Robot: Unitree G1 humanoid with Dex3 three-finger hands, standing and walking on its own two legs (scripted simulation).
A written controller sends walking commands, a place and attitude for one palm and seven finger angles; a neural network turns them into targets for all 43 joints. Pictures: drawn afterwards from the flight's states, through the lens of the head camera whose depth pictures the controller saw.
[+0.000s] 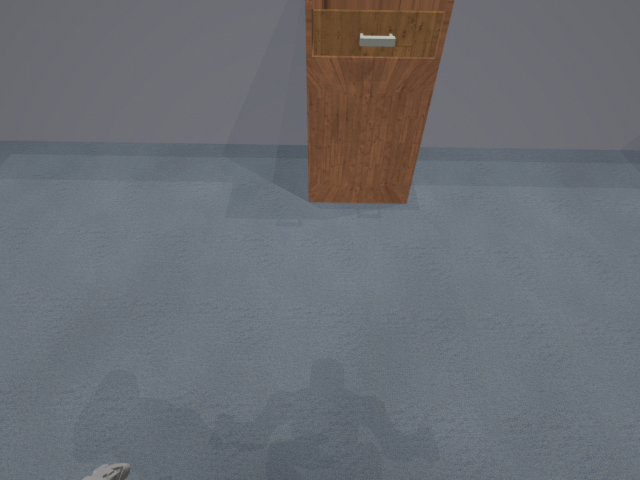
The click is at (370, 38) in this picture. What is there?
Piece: drawer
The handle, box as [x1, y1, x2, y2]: [359, 33, 395, 46]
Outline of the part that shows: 360,33 360,45 394,46 395,38 391,34 389,34 388,36 363,36 362,33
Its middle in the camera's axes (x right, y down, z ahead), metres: +0.18 -0.66 +1.26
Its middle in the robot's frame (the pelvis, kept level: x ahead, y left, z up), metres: +1.40 -0.11 -0.01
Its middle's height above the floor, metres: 0.76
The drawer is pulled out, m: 0.00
